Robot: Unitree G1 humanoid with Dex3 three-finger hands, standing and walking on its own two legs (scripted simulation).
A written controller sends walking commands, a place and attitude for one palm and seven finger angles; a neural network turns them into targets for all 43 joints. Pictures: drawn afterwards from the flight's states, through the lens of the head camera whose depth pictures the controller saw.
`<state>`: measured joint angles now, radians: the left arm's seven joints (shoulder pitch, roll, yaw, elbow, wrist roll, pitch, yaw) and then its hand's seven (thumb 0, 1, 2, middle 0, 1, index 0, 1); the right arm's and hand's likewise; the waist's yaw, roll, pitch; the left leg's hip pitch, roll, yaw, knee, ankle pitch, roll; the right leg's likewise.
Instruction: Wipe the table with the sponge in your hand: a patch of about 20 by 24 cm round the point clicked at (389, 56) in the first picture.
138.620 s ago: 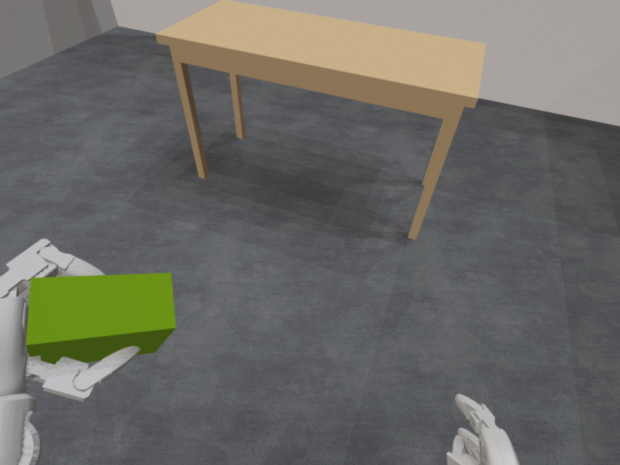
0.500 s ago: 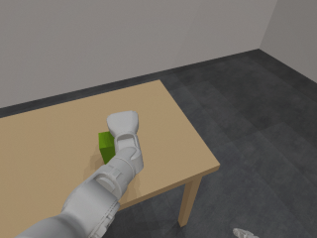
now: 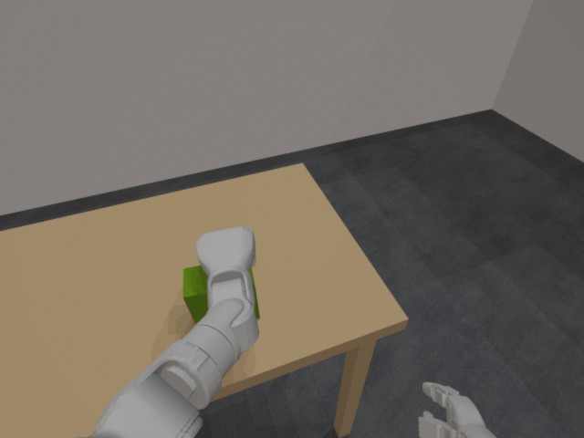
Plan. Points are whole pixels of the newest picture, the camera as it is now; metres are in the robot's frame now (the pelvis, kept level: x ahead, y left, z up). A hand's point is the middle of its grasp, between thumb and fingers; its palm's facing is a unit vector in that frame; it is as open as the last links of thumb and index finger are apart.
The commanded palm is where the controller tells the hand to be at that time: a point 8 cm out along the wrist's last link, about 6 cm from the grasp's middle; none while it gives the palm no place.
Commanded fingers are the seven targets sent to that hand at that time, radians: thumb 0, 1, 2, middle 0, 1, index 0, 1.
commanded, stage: slide back across to the middle lane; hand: left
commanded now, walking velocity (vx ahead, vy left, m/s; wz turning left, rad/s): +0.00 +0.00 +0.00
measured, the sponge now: (225, 300) +0.35 +0.15 -0.03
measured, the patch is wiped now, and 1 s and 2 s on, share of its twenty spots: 1.00 1.00 1.00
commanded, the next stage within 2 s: wipe forward along the middle lane in 0.52 s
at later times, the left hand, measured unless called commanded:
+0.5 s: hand (198, 289) +0.33 +0.18 +0.03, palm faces -0.05 -0.09 -0.99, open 9.7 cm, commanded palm +0.29 +0.18 +0.08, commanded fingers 0.00 0.10 1.30 -1.20 -1.60 -1.20 -1.60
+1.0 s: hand (185, 280) +0.35 +0.20 +0.03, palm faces -0.07 -0.05 -1.00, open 9.7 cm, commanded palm +0.33 +0.20 +0.06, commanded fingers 0.00 0.10 1.30 -1.20 -1.60 -1.20 -1.60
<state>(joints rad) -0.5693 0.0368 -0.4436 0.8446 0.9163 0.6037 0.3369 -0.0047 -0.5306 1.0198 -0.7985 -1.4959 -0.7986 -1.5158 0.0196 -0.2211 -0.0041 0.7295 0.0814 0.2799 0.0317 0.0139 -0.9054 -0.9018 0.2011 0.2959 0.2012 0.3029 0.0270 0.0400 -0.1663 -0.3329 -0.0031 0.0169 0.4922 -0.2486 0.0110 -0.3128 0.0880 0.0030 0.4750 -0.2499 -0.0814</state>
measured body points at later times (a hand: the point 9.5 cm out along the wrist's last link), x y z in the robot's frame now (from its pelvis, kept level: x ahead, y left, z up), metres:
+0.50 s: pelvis -0.01 +0.01 +0.00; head -0.03 -0.02 +0.45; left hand +0.33 +0.18 +0.09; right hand +0.21 -0.22 -0.09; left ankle +0.00 +0.11 -0.74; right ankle -0.01 -0.07 -0.74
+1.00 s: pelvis -0.02 +0.01 +0.00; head -0.03 -0.02 +0.45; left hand +0.34 +0.20 +0.09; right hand +0.17 -0.22 -0.11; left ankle +0.00 +0.11 -0.74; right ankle -0.01 -0.07 -0.74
